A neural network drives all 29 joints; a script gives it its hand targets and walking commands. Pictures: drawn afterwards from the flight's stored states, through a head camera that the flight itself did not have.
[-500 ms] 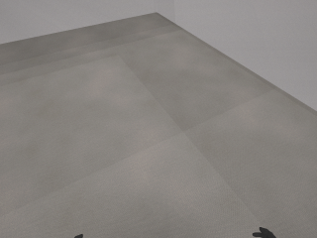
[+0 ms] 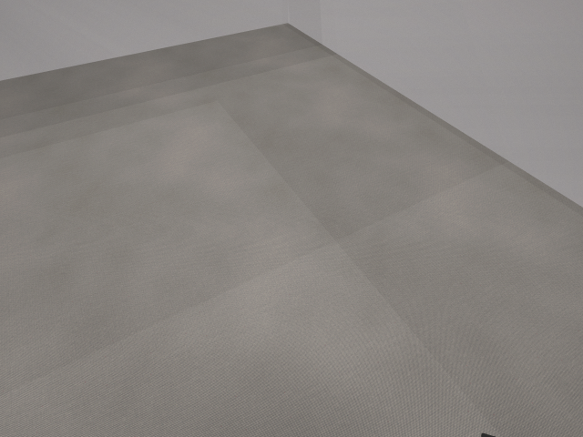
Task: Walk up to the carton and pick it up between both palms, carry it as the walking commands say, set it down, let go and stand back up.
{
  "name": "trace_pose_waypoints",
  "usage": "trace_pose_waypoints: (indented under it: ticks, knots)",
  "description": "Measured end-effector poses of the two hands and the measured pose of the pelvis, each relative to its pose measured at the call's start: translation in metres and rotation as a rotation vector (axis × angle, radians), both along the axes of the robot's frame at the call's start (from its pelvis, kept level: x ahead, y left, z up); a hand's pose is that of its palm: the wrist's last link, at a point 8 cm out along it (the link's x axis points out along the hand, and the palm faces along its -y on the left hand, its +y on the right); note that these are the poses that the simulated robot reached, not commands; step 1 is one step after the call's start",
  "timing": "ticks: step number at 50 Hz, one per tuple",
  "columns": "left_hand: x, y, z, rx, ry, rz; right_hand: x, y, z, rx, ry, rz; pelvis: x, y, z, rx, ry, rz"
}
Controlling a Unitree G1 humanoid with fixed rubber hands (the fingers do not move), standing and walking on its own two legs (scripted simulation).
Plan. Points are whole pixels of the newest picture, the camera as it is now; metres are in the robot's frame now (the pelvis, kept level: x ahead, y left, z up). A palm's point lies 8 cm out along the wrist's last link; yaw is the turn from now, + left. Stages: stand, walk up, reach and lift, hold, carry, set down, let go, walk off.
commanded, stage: walk up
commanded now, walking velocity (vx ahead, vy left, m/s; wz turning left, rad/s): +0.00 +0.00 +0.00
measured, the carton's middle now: out of the picture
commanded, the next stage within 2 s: none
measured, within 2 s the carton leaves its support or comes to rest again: neither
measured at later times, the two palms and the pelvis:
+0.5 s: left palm out of the picture +0.09 +0.29 -0.12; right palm out of the picture +0.05 -0.29 -0.08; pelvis -0.03 +0.03 +0.00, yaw -1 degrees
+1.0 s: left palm out of the picture +0.06 +0.28 -0.10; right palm out of the picture -0.01 -0.33 -0.10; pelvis -0.08 +0.00 +0.00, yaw -7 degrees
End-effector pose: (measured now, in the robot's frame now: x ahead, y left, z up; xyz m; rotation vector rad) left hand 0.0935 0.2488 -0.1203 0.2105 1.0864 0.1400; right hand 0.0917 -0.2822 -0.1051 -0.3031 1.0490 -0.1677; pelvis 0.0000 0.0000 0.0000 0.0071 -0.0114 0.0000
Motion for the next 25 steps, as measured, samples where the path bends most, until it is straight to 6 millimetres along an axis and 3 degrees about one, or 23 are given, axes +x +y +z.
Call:
trace_pose_waypoints:
  ticks: [15,25]
  knots:
    - [-0.011,0.003,0.003,-0.023,-0.003,-0.014,-0.015,-0.01,0.007,-0.03,0.005,0.002,-0.013,0.003,0.003,-0.005,0.001,0.0]
    - [0.0,0.044,0.0,-0.021,-0.042,-0.06,-0.041,-0.007,0.027,-0.125,0.017,-0.013,-0.029,0.032,0.0,-0.027,0.001,-0.02]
